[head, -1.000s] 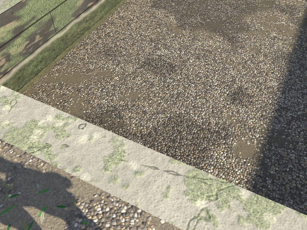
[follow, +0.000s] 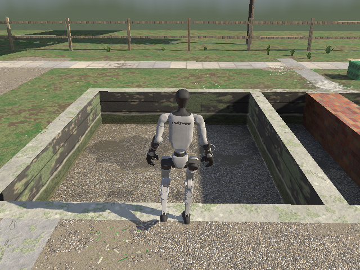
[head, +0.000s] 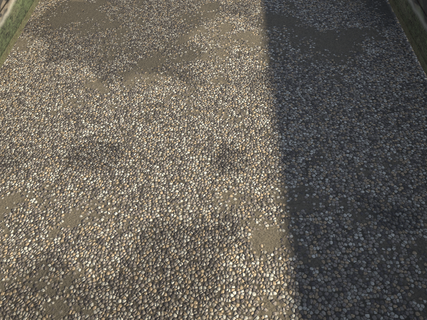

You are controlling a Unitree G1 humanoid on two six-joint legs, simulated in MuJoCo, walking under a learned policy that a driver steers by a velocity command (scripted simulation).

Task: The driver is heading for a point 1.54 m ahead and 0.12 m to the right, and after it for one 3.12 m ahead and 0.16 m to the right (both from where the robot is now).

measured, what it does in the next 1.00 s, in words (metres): walks ahead, turning right: left foot, then right foot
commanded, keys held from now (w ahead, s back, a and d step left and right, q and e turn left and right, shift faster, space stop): w+e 0.40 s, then w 0.60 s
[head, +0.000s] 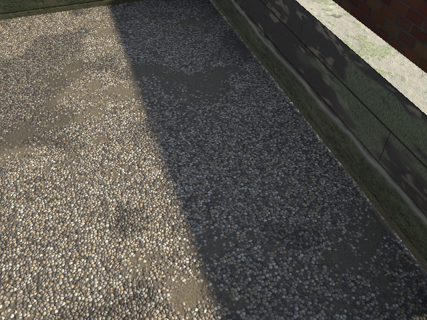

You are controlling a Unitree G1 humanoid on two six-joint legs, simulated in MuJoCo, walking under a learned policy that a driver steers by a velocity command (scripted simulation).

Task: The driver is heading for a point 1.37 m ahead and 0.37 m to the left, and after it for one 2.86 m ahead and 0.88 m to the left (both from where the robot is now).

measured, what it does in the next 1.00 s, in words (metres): stands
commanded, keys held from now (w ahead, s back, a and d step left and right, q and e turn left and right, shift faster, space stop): w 0.34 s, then no key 0.66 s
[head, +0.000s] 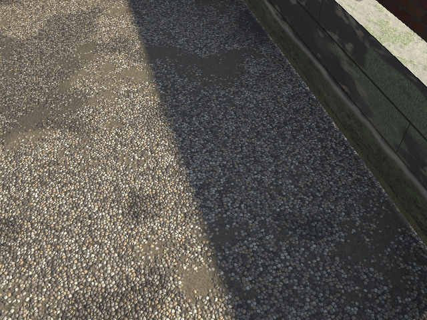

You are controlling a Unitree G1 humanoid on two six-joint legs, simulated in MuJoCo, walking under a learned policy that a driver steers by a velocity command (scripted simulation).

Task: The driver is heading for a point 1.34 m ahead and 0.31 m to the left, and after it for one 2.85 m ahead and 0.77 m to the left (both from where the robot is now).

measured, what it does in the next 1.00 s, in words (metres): stands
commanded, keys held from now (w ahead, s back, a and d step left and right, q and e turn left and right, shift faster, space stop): no key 0.06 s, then w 0.94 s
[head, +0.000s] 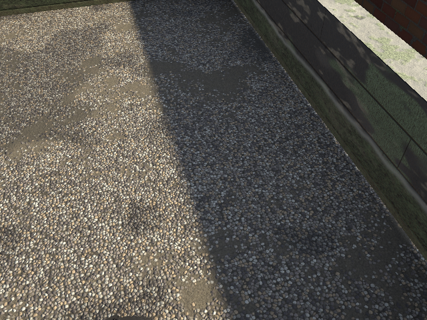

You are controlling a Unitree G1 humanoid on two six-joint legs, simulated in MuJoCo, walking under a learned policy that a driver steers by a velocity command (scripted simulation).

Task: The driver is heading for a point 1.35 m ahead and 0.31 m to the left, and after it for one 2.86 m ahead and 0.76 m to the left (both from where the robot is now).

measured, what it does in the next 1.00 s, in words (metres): stands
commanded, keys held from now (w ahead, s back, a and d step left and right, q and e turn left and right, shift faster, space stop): w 1.00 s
